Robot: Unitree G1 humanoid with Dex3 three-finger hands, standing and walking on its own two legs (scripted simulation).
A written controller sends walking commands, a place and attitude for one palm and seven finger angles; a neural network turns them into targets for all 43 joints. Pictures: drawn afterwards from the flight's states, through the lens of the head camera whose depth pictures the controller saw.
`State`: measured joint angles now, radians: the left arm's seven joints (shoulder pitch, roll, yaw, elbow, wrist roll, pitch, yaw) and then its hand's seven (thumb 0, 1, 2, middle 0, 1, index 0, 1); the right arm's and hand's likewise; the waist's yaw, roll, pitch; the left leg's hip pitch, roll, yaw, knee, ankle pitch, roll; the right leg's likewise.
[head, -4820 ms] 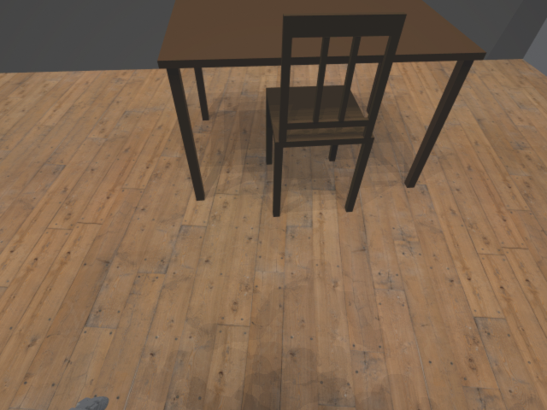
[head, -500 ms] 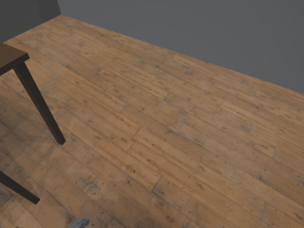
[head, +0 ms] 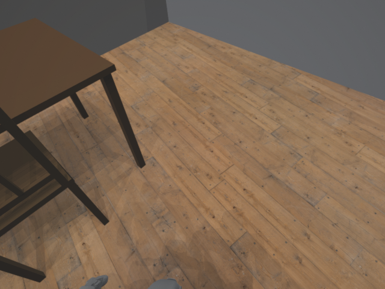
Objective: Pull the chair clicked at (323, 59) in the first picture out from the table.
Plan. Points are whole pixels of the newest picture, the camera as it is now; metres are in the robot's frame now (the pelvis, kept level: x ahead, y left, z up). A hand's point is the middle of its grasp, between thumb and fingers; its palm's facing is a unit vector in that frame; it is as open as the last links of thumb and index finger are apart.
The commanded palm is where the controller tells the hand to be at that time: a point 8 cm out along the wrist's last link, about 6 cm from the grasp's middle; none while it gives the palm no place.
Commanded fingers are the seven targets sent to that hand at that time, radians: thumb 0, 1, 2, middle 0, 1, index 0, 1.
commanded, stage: turn to face it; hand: left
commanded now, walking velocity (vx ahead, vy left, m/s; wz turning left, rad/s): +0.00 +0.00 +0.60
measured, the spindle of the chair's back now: out of the picture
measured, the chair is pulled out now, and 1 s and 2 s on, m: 0.00 0.00 0.00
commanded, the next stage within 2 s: take the last steps up to it in 1.34 s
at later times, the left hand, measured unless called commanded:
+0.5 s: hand out of the picture -0.07 +0.25 -0.18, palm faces +0.38 -0.88 -0.28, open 7.4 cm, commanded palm none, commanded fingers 0.00 0.90 0.90 -0.20 -0.30 -0.20 -0.30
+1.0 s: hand out of the picture -0.02 +0.19 -0.13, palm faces +0.56 -0.78 -0.29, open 7.4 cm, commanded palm none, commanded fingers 0.00 0.90 0.90 -0.20 -0.30 -0.20 -0.30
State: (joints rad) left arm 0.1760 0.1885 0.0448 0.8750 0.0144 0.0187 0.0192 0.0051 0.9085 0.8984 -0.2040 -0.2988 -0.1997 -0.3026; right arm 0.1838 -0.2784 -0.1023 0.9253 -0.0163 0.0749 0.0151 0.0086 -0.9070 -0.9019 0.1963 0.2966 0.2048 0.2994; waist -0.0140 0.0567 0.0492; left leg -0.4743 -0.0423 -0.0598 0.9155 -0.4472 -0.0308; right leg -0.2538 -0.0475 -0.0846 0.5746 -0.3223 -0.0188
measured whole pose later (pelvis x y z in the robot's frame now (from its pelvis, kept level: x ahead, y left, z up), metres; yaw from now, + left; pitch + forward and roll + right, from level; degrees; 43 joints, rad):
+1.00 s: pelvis -0.01 -0.03 +0.01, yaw +36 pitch -1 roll +2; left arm 0.17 0.16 0.02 0.84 0.02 0.02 0.02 0.00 0.90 0.90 -0.21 -0.30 -0.20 -0.30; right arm 0.23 -0.27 -0.10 0.95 -0.02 0.09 0.03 0.01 -0.91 -0.90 0.20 0.30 0.20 0.30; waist -0.04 0.05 0.07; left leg -0.50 -0.01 -0.02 1.17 -0.40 -0.06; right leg -0.21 -0.07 -0.13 0.53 -0.30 -0.03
